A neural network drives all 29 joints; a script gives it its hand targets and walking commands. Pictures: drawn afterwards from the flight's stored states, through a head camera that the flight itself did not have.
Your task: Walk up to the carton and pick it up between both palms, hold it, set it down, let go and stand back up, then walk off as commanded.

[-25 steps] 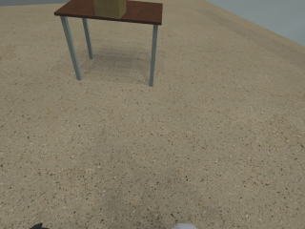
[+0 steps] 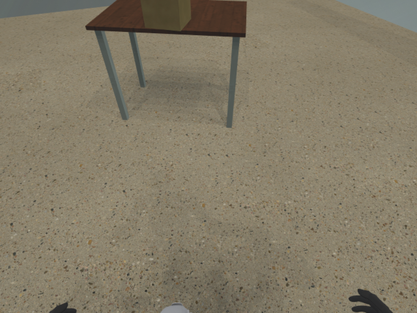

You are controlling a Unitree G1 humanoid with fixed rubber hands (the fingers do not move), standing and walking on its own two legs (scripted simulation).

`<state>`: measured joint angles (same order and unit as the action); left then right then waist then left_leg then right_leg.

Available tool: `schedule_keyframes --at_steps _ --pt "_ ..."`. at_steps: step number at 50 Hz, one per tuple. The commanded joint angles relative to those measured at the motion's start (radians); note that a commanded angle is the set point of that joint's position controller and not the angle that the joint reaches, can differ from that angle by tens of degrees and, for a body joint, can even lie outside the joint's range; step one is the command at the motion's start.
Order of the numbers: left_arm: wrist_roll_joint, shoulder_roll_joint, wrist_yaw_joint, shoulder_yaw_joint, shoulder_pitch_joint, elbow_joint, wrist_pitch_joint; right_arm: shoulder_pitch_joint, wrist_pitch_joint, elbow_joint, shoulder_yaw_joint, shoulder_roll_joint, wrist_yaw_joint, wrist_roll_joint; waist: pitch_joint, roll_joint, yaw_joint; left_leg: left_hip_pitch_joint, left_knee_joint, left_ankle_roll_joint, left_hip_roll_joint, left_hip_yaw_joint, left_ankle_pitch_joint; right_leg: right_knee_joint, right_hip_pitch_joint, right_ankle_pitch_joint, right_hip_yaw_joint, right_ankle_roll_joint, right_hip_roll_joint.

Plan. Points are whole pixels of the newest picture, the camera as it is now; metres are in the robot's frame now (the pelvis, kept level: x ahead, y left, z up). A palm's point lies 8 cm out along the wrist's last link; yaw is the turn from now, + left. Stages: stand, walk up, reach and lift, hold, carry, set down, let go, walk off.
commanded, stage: walk up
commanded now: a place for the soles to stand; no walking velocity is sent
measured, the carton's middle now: out of the picture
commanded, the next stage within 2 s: none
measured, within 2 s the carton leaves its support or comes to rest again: neither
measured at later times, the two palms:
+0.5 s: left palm (75, 221) +0.35 +0.34 -0.07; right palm (369, 298) +0.18 -0.29 -0.08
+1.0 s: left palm (76, 174) +0.51 +0.40 -0.08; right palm (303, 184) +0.47 -0.24 -0.10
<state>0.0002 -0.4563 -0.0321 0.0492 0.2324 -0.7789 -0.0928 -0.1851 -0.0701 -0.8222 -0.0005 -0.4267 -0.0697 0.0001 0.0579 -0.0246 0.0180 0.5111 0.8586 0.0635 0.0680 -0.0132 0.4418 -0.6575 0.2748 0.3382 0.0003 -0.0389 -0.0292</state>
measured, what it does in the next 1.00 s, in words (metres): walks ahead: left foot, then right foot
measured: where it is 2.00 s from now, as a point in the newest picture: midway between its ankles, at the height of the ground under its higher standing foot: (191, 227)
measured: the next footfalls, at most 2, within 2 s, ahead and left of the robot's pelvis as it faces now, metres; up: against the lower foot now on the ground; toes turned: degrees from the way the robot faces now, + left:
left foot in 0.06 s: +0.20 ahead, +0.13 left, +0.00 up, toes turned +3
right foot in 0.54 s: +0.32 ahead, -0.11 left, +0.00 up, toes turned -5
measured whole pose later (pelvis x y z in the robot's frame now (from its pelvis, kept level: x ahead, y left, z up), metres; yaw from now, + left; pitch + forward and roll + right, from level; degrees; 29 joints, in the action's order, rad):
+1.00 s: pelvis +0.38 +0.07 -0.01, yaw -5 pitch -2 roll -3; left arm 0.00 -0.48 -0.02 0.05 0.25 -0.79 -0.10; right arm -0.18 -0.06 -0.82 0.00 -0.43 -0.08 0.00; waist 0.04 -0.05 0.01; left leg 0.51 0.81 0.04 0.05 0.04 0.26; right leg -0.93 0.28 0.50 -0.01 -0.01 0.03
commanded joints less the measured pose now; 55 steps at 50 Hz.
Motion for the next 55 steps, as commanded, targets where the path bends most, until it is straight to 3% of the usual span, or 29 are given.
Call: schedule_keyframes --at_steps 1,3,4,5,6,7,8,10,18,22,25,26,27,28,29,30,32,34,36,40,44,46,47,48,49,50,51,52,55 --pt "0.008 -0.303 0.008 0.091 -0.081 0.062 -0.035 -0.101 -0.009 0.017 0.136 -0.237 -0.029 0.022 -0.004 0.15 -0.088 -0.251 -0.106 -0.047 0.039 0.021 -0.266 0.347 0.328 0.339 0.265 -0.192 0.267" --pt "0.02 -0.229 0.009 0.066 -0.153 0.074 -0.025 -0.271 -0.014 -0.051 0.16 -0.258 -0.017 0.028 -0.03 0.025 -0.192 -0.547 -0.178 -0.073 0.005 0.026 -0.272 0.106 0.52 0.327 0.137 -0.126 0.173" --pt "0.024 -0.152 0.012 0.046 -0.116 0.069 -0.023 -0.385 -0.018 -0.084 0.176 -0.308 0.001 0.04 -0.106 -0.199 -0.235 -0.665 -0.308 -0.075 0.042 -0.099 -0.086 -0.213 0.555 0.261 0.059 -0.084 0.046" --pt "0.008 -0.081 0.015 0.02 -0.056 0.073 -0.016 -0.376 -0.025 -0.048 0.175 -0.368 0.019 0.048 -0.111 -0.411 -0.224 -0.574 -0.627 -0.062 0.25 -0.552 0.39 -0.532 0.612 0.222 0.013 -0.012 -0.095" --pt "0.008 -0.166 0.017 0.042 0.036 0.035 0.003 -0.186 -0.028 0.023 0.168 -0.385 0.019 0.039 -0.066 -0.249 -0.124 -0.434 -0.797 -0.024 0.315 -0.792 0.662 -0.613 0.546 0.152 0.1 -0.016 -0.067" --pt "0.007 -0.228 0.014 0.054 0.055 0.012 0.007 -0.059 -0.025 0.051 0.159 -0.38 0.019 0.025 -0.007 -0.138 -0.069 -0.334 -0.794 -0.024 0.298 -0.746 0.651 -0.612 0.489 0.087 0.112 -0.014 -0.006" --pt "0.0 -0.235 0.01 0.058 0.074 -0.006 0.004 -0.023 -0.026 0.056 0.149 -0.348 0.02 0.019 0.013 -0.106 -0.046 -0.329 -0.745 -0.035 0.263 -0.63 0.494 -0.571 0.462 0.019 0.09 -0.004 0.032" --pt "0.002 -0.235 0.009 0.068 0.064 -0.017 0.001 -0.08 -0.025 0.051 0.134 -0.285 0.017 0.025 -0.041 -0.125 -0.068 -0.38 -0.672 -0.001 0.201 -0.463 0.268 -0.476 0.415 -0.016 0.048 0.014 0.065" --pt "-0.002 -0.201 0.002 0.053 -0.052 0.026 -0.008 -0.151 -0.021 0.062 0.118 -0.275 0.013 0.022 0.011 -0.114 -0.095 -0.455 -0.643 0.126 0.194 -0.251 0.087 -0.193 0.442 -0.017 0.014 0.029 0.089" --pt "-0.002 -0.186 -0.006 0.048 -0.117 0.059 -0.018 -0.188 -0.014 0.063 0.123 -0.301 0.007 0.027 0.02 -0.126 -0.121 -0.457 -0.595 0.149 0.2 -0.171 -0.049 -0.038 0.368 -0.002 -0.036 0.023 0.081" --pt "-0.005 -0.162 -0.001 0.049 -0.056 0.054 -0.033 -0.13 -0.005 0.082 0.116 -0.293 0.003 0.028 -0.035 -0.158 -0.072 -0.381 -0.45 0.139 0.168 -0.059 -0.322 0.114 0.158 -0.094 -0.078 0.002 0.044" --pt "-0.007 -0.155 0.006 0.053 0.031 0.025 -0.038 -0.095 0.002 0.094 0.112 -0.28 0.003 0.023 -0.082 -0.137 -0.027 -0.323 -0.34 0.119 0.143 -0.011 -0.372 0.194 0.0 -0.181 -0.101 0.0 0.021" --pt "0.0 -0.195 0.018 0.074 0.147 -0.012 -0.045 -0.11 0.001 0.103 0.096 -0.229 0.005 0.016 -0.152 -0.033 0.025 -0.219 -0.151 0.081 0.09 0.046 -0.437 0.207 -0.214 -0.195 -0.088 -0.011 -0.003" --pt "0.007 -0.259 0.031 0.102 0.282 -0.041 -0.047 -0.122 -0.005 0.109 0.078 -0.181 0.008 0.019 -0.221 0.079 0.094 -0.028 0.083 0.039 0.047 0.069 -0.342 0.185 -0.427 -0.108 0.088 -0.049 0.097" --pt "0.013 -0.356 0.044 0.126 0.304 -0.022 -0.047 -0.167 -0.006 0.126 0.059 -0.128 0.005 0.017 -0.241 0.281 0.079 0.238 0.283 -0.019 -0.061 0.073 0.073 0.275 -0.555 0.078 0.587 -0.157 0.389" --pt "-0.01 -0.395 0.043 0.13 0.268 -0.003 -0.04 -0.109 0.007 0.114 0.085 -0.251 0.016 0.029 -0.213 0.152 0.081 0.324 0.353 -0.016 -0.041 -0.039 0.126 0.329 -0.49 0.229 0.806 -0.28 0.489" --pt "-0.021 -0.336 0.049 0.114 0.183 0.006 -0.034 -0.057 0.009 0.1 0.091 -0.264 0.022 0.017 -0.055 0.056 0.05 0.321 0.349 -0.024 0.017 -0.078 0.002 0.299 -0.322 0.022 0.604 -0.266 0.409" --pt "-0.023 -0.298 0.049 0.101 0.164 0.001 -0.035 -0.066 0.01 0.093 0.108 -0.248 0.016 0.021 -0.006 0.097 0.022 0.258 0.255 -0.035 0.055 -0.081 -0.054 0.297 -0.191 -0.141 0.441 -0.227 0.34" --pt "-0.016 -0.296 0.046 0.101 0.158 0.004 -0.041 -0.075 0.014 0.082 0.11 -0.241 0.005 0.028 -0.033 0.114 0.013 0.214 0.198 -0.045 0.049 -0.056 -0.06 0.276 -0.159 -0.213 0.379 -0.232 0.316" --pt "-0.01 -0.317 0.04 0.106 0.123 0.009 -0.047 -0.006 0.022 0.086 0.115 -0.234 -0.009 0.037 0.0 0.133 0.019 0.194 0.078 -0.043 0.072 -0.028 -0.111 0.313 -0.084 -0.018 0.367 -0.25 0.339" --pt "0.0 -0.339 0.038 0.097 0.013 0.026 -0.05 0.035 0.011 0.076 0.123 -0.239 -0.028 0.031 0.038 0.17 -0.014 0.043 -0.059 -0.029 0.073 -0.017 -0.205 0.306 0.057 0.145 0.296 -0.216 0.332" --pt "-0.001 -0.316 0.039 0.082 -0.07 0.03 -0.046 -0.058 0.0 0.042 0.135 -0.237 -0.029 0.028 -0.005 0.121 -0.095 -0.208 -0.184 -0.038 0.046 0.013 -0.276 0.182 0.174 0.075 0.198 -0.174 0.302" --pt "0.003 -0.27 0.041 0.064 -0.096 0.042 -0.044 -0.179 -0.007 0.002 0.149 -0.253 -0.019 0.031 -0.073 0.027 -0.161 -0.41 -0.25 -0.043 0.0 0.028 -0.262 -0.005 0.241 -0.059 0.108 -0.129 0.232" --pt "0.002 -0.174 0.037 0.037 -0.041 0.032 -0.04 -0.331 -0.013 -0.039 0.171 -0.319 0.0 0.043 -0.156 -0.25 -0.217 -0.552 -0.431 -0.038 0.043 -0.133 -0.027 -0.395 0.296 -0.132 -0.023 -0.064 0.1" --pt "-0.016 -0.113 0.036 0.017 0.043 0.04 -0.028 -0.292 -0.013 0.003 0.171 -0.364 0.011 0.043 -0.151 -0.377 -0.168 -0.601 -0.63 -0.005 0.237 -0.567 0.238 -0.582 0.499 0.171 -0.023 0.007 -0.049" --pt "-0.012 -0.213 0.045 0.032 0.081 0.016 -0.016 -0.188 -0.013 0.038 0.167 -0.38 0.009 0.019 -0.126 -0.226 -0.121 -0.537 -0.717 0.033 0.299 -0.754 0.325 -0.639 0.494 0.174 0.064 -0.004 -0.034" --pt "-0.011 -0.246 0.043 0.045 0.069 -0.001 -0.014 -0.123 -0.013 0.054 0.154 -0.35 0.011 0.008 -0.07 -0.104 -0.089 -0.495 -0.688 0.022 0.276 -0.665 0.232 -0.624 0.481 0.099 0.074 0.001 0.015" --pt "-0.012 -0.238 0.04 0.048 0.053 -0.009 -0.018 -0.118 -0.012 0.043 0.142 -0.316 0.015 0.008 -0.052 -0.069 -0.084 -0.477 -0.628 0.019 0.239 -0.527 0.042 -0.573 0.461 0.047 0.063 0.003 0.045" --pt "-0.013 -0.223 0.04 0.052 0.073 -0.009 -0.014 -0.129 -0.008 0.058 0.122 -0.249 0.015 0.018 -0.08 -0.138 -0.074 -0.445 -0.552 0.058 0.193 -0.339 -0.302 -0.457 0.381 0.031 0.028 0.011 0.086"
